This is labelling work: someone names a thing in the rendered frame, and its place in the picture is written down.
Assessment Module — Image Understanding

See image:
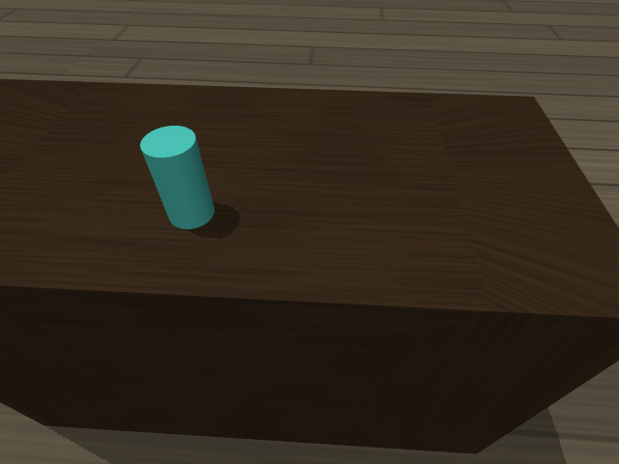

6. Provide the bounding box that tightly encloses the can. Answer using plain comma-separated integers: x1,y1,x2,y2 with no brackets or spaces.
140,126,215,229

